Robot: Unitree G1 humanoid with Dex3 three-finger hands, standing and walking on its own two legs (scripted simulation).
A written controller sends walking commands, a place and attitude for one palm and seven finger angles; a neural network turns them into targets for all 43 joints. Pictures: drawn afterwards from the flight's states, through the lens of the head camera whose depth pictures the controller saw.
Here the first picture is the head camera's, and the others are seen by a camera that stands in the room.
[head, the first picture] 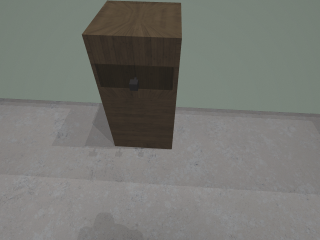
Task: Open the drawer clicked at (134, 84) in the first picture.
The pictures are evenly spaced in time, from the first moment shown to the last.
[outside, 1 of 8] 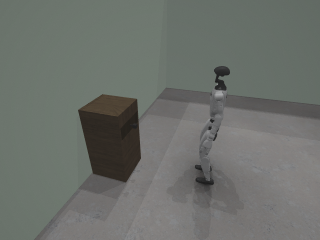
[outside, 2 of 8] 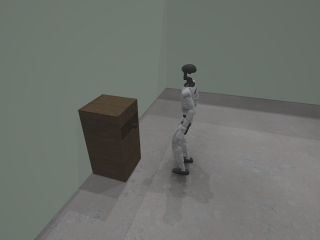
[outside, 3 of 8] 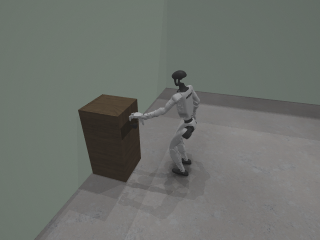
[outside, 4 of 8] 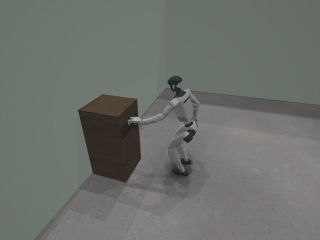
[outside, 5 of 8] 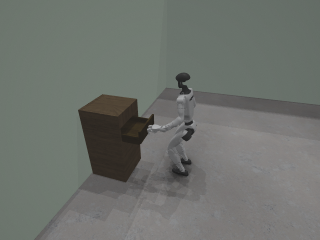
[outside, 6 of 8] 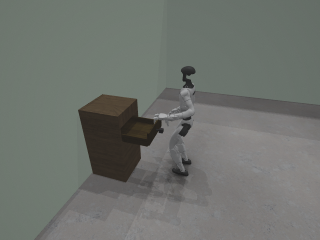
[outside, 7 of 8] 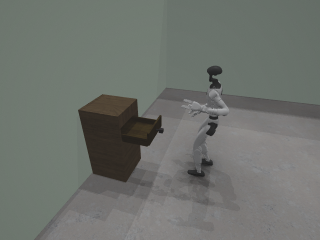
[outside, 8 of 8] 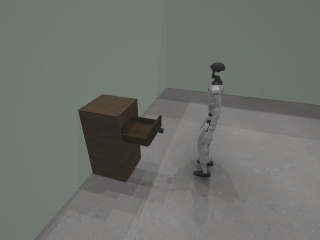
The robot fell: no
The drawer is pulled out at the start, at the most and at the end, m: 0.00 0.30 0.30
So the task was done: yes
